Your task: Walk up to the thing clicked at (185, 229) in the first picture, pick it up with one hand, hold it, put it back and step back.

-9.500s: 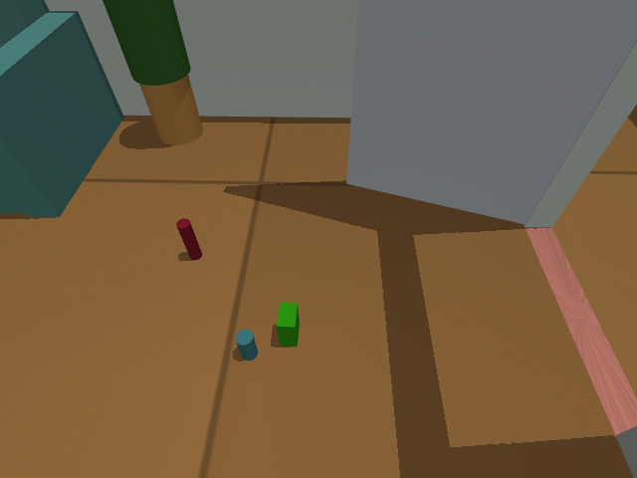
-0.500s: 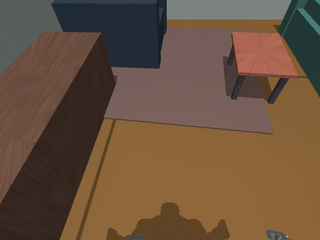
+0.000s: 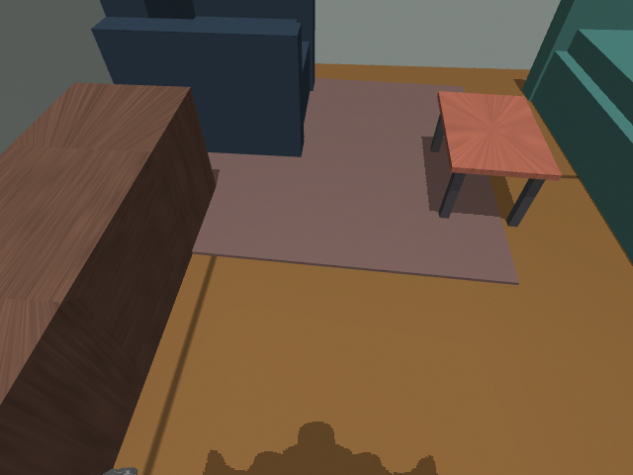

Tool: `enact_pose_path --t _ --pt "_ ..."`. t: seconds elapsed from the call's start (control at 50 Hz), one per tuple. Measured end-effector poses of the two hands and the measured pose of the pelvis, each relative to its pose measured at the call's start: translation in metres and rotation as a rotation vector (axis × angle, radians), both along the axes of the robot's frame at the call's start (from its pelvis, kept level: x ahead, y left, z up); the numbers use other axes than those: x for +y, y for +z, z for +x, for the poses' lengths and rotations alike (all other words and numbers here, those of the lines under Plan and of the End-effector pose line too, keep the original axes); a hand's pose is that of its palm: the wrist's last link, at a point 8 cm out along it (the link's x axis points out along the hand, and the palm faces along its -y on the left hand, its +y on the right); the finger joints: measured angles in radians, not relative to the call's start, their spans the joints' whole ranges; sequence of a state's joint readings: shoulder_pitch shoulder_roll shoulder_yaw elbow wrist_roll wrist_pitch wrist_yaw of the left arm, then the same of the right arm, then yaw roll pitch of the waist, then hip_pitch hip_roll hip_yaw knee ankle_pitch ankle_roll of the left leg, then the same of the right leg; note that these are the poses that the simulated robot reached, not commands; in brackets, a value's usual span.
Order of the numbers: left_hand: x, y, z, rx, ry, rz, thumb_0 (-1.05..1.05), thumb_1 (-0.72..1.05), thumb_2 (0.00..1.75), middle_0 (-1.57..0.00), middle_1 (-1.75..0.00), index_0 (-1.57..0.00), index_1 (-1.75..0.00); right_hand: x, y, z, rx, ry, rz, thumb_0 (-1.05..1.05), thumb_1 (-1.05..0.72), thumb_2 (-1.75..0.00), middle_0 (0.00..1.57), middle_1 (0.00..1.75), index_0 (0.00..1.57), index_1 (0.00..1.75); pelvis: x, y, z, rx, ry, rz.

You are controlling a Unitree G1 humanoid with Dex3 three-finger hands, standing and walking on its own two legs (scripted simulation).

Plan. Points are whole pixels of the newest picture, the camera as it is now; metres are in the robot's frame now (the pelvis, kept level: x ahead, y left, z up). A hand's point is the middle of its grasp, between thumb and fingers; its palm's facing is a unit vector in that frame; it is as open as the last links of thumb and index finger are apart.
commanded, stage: walk up
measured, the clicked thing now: out of the picture -0.20 -1.00 -0.68
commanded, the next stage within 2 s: stand in 0.02 s
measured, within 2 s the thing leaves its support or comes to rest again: neither
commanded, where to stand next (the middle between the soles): +0.06 -0.01 m, yaw -1 degrees
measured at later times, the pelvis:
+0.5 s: pelvis +0.01 -0.01 +0.00, yaw +1 degrees
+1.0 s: pelvis +0.03 -0.01 +0.00, yaw +1 degrees
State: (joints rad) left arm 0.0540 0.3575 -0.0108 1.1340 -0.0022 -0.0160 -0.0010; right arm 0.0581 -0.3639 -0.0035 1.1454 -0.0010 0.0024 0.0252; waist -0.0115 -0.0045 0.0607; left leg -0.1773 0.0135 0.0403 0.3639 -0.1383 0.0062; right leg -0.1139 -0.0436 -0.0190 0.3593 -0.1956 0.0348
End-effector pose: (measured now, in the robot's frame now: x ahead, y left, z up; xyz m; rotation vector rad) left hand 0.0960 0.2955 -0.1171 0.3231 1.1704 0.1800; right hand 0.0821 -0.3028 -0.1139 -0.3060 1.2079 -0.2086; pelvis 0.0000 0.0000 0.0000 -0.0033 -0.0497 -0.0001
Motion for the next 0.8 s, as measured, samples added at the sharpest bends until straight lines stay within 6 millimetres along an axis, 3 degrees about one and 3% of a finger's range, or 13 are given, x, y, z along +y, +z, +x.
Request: enact_pose_path --t 0.26,0.38,0.8 --pt "0.002 -0.005 -0.036 0.095 0.039 -0.001 0.01 0.90 0.89 -0.20 -0.30 -0.20 -0.30 0.004 -0.001 0.000 0.017 0.014 0.009 0.01 -0.90 -0.90 0.20 0.30 0.21 0.30 -0.002 0.002 0.003 0.018 0.008 0.002" --pt "-0.001 -0.005 -0.043 0.117 0.054 -0.001 0.01 0.90 0.89 -0.20 -0.30 -0.20 -0.30 0.004 -0.004 0.003 0.027 0.023 0.015 0.01 -0.90 -0.90 0.20 0.30 0.21 0.30 -0.004 0.002 0.007 0.021 0.013 0.002" --pt "-0.010 0.000 -0.006 0.057 0.043 0.001 0.01 0.90 0.89 -0.20 -0.30 -0.20 -0.30 -0.004 -0.003 0.021 0.020 0.028 0.006 0.01 -0.90 -0.90 0.20 0.30 0.21 0.30 -0.012 0.003 0.022 0.024 0.017 0.002"
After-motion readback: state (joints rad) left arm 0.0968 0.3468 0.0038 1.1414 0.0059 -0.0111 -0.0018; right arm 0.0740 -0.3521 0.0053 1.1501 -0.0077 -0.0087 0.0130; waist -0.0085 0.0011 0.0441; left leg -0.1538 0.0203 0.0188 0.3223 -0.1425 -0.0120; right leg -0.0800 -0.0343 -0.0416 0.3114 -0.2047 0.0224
